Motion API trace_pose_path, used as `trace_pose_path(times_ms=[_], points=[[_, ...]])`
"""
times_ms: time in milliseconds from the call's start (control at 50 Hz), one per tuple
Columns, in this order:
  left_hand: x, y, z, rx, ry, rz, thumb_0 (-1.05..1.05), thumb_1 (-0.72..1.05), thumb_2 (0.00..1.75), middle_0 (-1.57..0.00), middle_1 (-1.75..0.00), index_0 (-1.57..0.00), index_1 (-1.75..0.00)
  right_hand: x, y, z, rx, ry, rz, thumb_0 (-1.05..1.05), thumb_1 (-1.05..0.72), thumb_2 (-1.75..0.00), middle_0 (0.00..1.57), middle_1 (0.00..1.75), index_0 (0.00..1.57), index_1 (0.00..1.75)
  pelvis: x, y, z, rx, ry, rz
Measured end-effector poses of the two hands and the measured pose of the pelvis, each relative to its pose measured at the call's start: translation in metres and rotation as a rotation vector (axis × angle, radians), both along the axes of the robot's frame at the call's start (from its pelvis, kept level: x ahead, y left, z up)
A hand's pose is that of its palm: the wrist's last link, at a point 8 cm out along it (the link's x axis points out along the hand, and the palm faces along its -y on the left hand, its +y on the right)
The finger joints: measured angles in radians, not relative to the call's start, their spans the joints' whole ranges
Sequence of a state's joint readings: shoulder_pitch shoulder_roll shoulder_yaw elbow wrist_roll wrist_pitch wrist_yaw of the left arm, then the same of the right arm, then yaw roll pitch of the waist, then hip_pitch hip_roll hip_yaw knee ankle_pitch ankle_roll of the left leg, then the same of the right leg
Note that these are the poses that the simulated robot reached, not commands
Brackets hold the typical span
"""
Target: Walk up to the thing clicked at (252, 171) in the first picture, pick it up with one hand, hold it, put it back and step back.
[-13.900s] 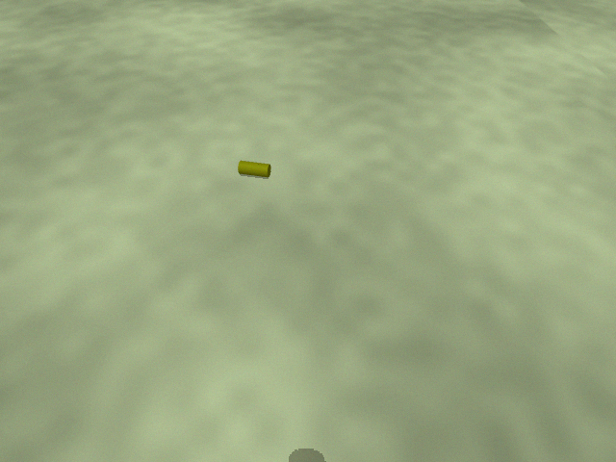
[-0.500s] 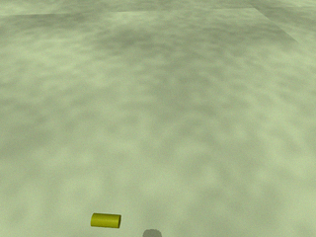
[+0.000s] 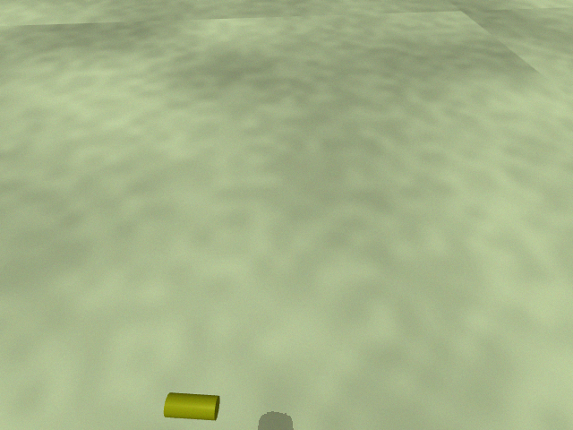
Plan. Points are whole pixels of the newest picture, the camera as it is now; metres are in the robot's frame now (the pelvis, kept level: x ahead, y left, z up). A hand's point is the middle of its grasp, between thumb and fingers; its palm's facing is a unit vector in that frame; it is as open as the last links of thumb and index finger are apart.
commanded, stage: stand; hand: left
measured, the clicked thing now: (192, 406) +0.32 +0.33 -0.75
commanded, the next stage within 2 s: walk up in 0.66 s
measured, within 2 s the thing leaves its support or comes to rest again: neither
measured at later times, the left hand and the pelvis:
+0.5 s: hand out of the picture +0.08 +0.25 -0.16, palm faces -0.03 -0.94 -0.33, open 7.4 cm; pelvis +0.01 +0.00 +0.00, yaw +0 degrees
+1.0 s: hand out of the picture +0.04 +0.39 -0.16, palm faces +0.01 -0.85 -0.52, open 7.4 cm; pelvis -0.04 +0.08 -0.03, yaw +6 degrees
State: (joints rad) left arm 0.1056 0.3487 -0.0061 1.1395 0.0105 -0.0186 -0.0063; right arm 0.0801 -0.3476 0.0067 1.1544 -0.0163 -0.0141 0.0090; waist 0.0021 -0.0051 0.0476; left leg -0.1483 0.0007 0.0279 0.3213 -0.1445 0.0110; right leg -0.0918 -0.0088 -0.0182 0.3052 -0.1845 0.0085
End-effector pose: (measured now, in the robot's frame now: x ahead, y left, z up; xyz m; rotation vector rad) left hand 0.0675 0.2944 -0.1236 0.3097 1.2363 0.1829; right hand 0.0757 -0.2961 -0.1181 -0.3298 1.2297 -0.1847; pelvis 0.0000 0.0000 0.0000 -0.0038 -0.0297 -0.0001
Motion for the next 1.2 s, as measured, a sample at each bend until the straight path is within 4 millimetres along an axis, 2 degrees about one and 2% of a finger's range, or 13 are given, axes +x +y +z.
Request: trace_pose_path(times_ms=[200, 580, 700, 800, 920, 1000, 1040, 1080, 1140, 1200], points=[[0.011, 0.001, 0.002, 0.002, -0.015, -0.003, 0.01, 0.9, 0.9, -0.2, -0.3, -0.21, -0.3, 0.009, 0.001, 0.001, -0.002, -0.012, 0.002, 0.01, -0.9, -0.9, 0.2, 0.3, 0.2, 0.3, 0.006, 0.002, 0.0, 0.002, 0.001, 0.0], [0.01, 0.001, 0.001, 0.006, 0.008, 0.006, 0.01, 0.9, 0.9, -0.2, -0.3, -0.21, -0.3, 0.016, 0.002, 0.0, -0.001, -0.005, 0.003, 0.01, -0.9, -0.9, 0.2, 0.3, 0.21, 0.3, 0.013, 0.001, 0.001, 0.002, 0.002, 0.001], [0.013, 0.004, 0.002, 0.019, -0.012, 0.017, 0.01, 0.9, 0.9, -0.2, -0.3, -0.21, -0.3, 0.019, -0.001, 0.0, -0.002, -0.007, 0.009, 0.01, -0.9, -0.9, 0.2, 0.3, 0.21, 0.3, 0.01, 0.002, -0.001, 0.001, 0.004, 0.007], [0.0, 0.031, 0.009, 0.103, -0.033, 0.024, 0.0, 0.9, 0.9, -0.21, -0.3, -0.21, -0.3, 0.021, -0.007, -0.004, -0.029, 0.001, 0.034, 0.01, -0.9, -0.9, 0.2, 0.3, 0.21, 0.3, -0.008, 0.016, -0.008, -0.004, 0.002, 0.016], [-0.026, 0.086, 0.014, 0.192, 0.001, 0.019, 0.0, 0.9, 0.9, -0.21, -0.3, -0.21, -0.3, 0.011, 0.013, -0.007, -0.044, 0.023, 0.064, 0.01, -0.9, -0.9, 0.2, 0.3, 0.2, 0.3, -0.028, 0.048, -0.014, -0.003, 0.025, 0.06], [-0.038, 0.131, 0.006, 0.212, -0.023, 0.038, 0.01, 0.9, 0.9, -0.21, -0.3, -0.21, -0.3, 0.002, 0.042, -0.016, -0.066, 0.048, 0.099, 0.01, -0.9, -0.9, 0.2, 0.3, 0.2, 0.3, -0.039, 0.079, -0.027, -0.018, 0.027, 0.103], [-0.043, 0.154, -0.005, 0.205, -0.041, 0.055, 0.01, 0.9, 0.9, -0.2, -0.3, -0.21, -0.3, -0.004, 0.062, -0.021, -0.08, 0.047, 0.105, 0.01, -0.9, -0.9, 0.2, 0.3, 0.2, 0.3, -0.044, 0.096, -0.038, -0.005, 0.015, 0.119], [-0.05, 0.17, -0.014, 0.196, -0.045, 0.082, 0.01, 0.9, 0.9, -0.2, -0.3, -0.21, -0.3, -0.012, 0.085, -0.022, -0.075, 0.049, 0.119, 0.01, -0.9, -0.9, 0.2, 0.3, 0.2, 0.3, -0.051, 0.106, -0.04, 0.027, -0.005, 0.107], [-0.061, 0.176, -0.018, 0.162, -0.03, 0.113, 0.01, 0.9, 0.9, -0.2, -0.3, -0.21, -0.3, -0.024, 0.114, -0.015, -0.047, 0.048, 0.131, 0.01, -0.9, -0.9, 0.2, 0.3, 0.2, 0.3, -0.055, 0.117, -0.032, -0.015, 0.002, 0.134], [-0.072, 0.175, -0.019, 0.116, -0.024, 0.122, 0.01, 0.9, 0.9, -0.2, -0.3, -0.21, -0.3, -0.028, 0.131, -0.008, -0.046, 0.02, 0.131, 0.01, -0.9, -0.9, 0.2, 0.3, 0.21, 0.3, -0.06, 0.125, -0.027, -0.012, 0.012, 0.116]])
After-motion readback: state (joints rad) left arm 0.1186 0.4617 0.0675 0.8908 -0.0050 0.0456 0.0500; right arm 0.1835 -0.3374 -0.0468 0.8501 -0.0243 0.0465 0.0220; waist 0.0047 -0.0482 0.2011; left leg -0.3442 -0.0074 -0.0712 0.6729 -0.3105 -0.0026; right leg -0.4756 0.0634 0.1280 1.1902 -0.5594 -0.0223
